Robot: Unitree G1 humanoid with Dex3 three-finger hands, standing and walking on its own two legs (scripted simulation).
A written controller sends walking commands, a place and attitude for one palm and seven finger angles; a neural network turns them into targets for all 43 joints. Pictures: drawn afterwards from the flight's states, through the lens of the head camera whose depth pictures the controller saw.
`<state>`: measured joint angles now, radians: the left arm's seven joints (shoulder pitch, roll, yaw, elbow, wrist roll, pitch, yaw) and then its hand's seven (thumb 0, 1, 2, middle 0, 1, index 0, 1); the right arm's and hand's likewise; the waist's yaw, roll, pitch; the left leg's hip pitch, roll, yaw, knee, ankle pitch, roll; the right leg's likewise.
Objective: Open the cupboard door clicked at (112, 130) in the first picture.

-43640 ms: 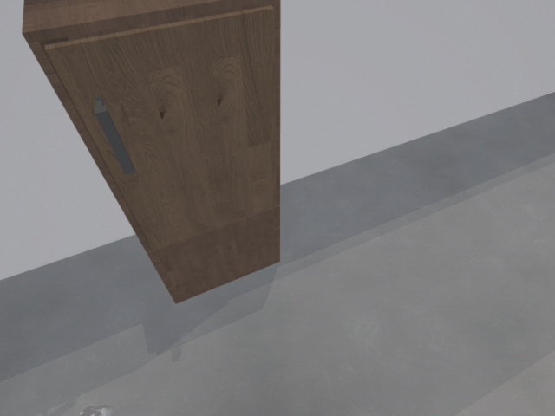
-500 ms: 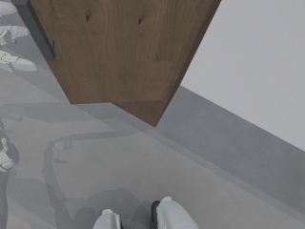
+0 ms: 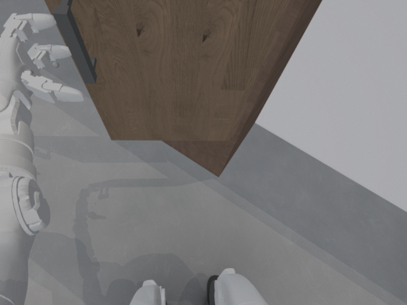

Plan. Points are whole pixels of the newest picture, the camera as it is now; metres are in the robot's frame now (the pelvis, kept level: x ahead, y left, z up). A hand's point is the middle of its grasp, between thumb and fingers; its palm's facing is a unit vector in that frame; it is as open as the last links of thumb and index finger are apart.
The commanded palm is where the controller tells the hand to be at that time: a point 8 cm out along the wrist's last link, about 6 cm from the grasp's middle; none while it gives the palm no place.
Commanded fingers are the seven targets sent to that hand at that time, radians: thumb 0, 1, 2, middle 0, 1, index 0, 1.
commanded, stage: slide the fingers in behind the handle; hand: left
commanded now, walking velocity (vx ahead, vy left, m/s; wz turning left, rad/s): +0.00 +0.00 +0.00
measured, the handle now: (80, 41) +0.58 +0.19 +0.10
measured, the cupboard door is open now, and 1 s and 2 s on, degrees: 36 35 42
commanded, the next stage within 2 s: close the thumb around the handle in 0.70 s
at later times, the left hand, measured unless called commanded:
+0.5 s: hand (87, 63) +0.53 +0.17 +0.10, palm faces -0.03 -1.00 -0.03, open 14.0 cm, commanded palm +0.50 +0.22 +0.10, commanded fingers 0.00 -0.50 0.30 -0.30 -1.20 -0.30 -1.20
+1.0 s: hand (86, 62) +0.53 +0.17 +0.10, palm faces -0.04 -1.00 -0.02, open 12.9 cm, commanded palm +0.51 +0.22 +0.10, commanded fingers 0.00 0.12 0.56 -0.34 -1.27 -0.34 -1.27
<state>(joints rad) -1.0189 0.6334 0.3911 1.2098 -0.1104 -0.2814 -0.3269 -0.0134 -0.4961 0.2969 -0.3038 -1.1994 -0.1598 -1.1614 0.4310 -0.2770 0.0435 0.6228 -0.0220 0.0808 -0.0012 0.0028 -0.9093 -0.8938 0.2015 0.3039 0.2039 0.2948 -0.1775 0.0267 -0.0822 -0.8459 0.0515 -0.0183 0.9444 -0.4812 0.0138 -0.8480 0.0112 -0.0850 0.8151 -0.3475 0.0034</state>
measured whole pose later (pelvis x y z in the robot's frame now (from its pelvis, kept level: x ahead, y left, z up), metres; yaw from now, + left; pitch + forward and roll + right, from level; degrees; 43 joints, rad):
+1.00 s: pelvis -0.02 +0.00 +0.00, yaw -1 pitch +22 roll -3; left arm -1.07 0.63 0.43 1.26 -0.05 -0.32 -0.29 -0.01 -0.32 0.37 -0.32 -1.22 -0.32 -1.22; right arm 0.45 -0.29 0.04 0.61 -0.02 0.04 0.00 0.00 -0.91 -0.89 0.20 0.30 0.20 0.29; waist -0.22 0.03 -0.07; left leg -0.88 0.06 0.02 0.95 -0.46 0.01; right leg -0.90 0.02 -0.05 0.84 -0.32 0.00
